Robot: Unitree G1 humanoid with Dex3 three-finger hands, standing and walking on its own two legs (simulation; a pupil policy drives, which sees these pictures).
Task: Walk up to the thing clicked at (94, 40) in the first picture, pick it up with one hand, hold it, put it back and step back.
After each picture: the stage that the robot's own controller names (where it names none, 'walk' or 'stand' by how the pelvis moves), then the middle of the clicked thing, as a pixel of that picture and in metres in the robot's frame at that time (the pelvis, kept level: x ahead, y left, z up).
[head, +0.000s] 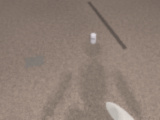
stand; (93, 38) +1.50 -0.11 -0.72
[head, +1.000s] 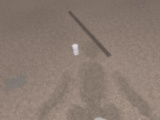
walk; (75, 49) +1.36 +0.21 -0.70
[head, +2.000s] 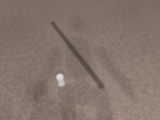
walk; (60, 80) +0.85 +0.28 -0.71
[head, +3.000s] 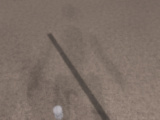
walk; (58, 112) +0.53 +0.21 -0.70
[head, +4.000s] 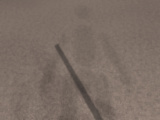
stand; out of the picture +0.40 +0.20 -0.71
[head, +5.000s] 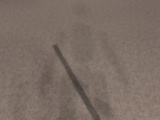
stand; out of the picture +0.39 +0.20 -0.72
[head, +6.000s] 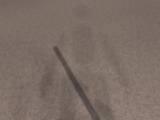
stand; out of the picture +0.39 +0.21 -0.73
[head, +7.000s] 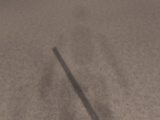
stand; out of the picture +0.38 +0.21 -0.73
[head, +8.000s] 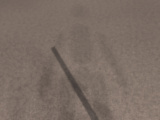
go down; out of the picture +0.38 +0.21 -0.73
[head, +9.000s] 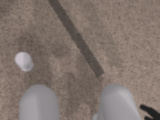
go down; (24, 62) +0.46 +0.25 -0.35
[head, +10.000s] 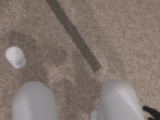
approach; (16, 58) +0.45 +0.27 -0.30
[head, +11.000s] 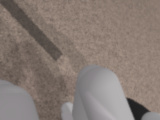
close in; out of the picture +0.42 +0.31 -0.22
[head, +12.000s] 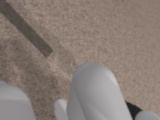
close; out of the picture +0.42 +0.31 -0.22
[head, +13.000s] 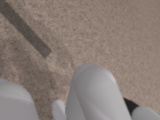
lift; out of the picture +0.39 +0.29 -0.23
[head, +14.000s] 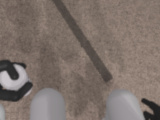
lift; (18, 82) +0.32 +0.24 -0.05
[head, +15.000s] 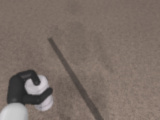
hold; (40, 93) +0.32 +0.17 +0.02
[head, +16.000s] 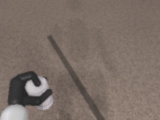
hold; (40, 93) +0.33 +0.17 +0.00
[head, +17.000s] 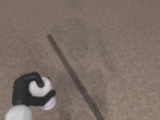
crouch; (43, 94) +0.33 +0.16 -0.01
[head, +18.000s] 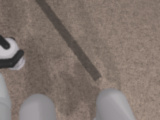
crouch; (10, 55) +0.45 +0.23 -0.09
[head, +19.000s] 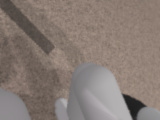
lower; out of the picture +0.41 +0.32 -0.23
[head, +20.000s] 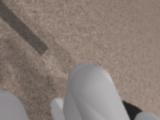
lower; out of the picture +0.42 +0.32 -0.23
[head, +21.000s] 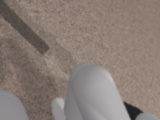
lower; out of the picture +0.42 +0.32 -0.23
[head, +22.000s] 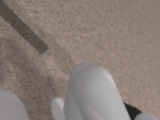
lower; out of the picture +0.42 +0.33 -0.23
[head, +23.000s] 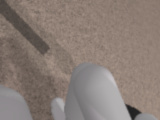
loosen; out of the picture +0.42 +0.32 -0.23
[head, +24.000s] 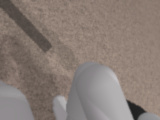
stand; out of the picture +0.41 +0.32 -0.23
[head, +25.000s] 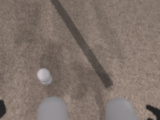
walk; (45, 76) +0.45 +0.23 -0.45
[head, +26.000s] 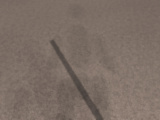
stand; out of the picture +0.39 +0.19 -0.66
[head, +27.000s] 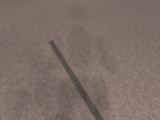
stand; out of the picture +0.40 +0.20 -0.67
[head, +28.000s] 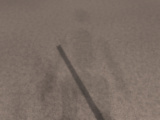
stand; out of the picture +0.41 +0.18 -0.71
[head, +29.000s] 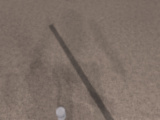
walk; (61, 113) +0.45 +0.15 -0.70
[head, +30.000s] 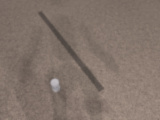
walk; (55, 85) +0.66 +0.23 -0.70
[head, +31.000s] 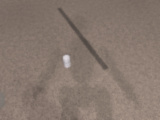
stand; (66, 61) +1.01 +0.20 -0.69
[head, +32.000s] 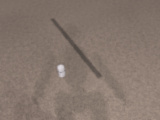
stand; (61, 70) +1.00 +0.24 -0.72
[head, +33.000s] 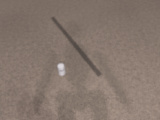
stand; (61, 69) +1.01 +0.24 -0.73
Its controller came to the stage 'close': yes
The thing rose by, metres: 0.70
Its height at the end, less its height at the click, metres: +0.00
